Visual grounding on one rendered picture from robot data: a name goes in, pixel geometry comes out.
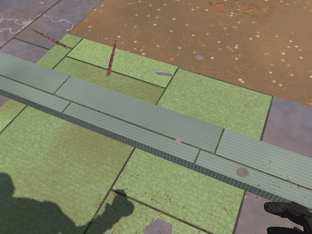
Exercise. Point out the robot right hand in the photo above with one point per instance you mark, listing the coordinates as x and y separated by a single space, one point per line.
294 212

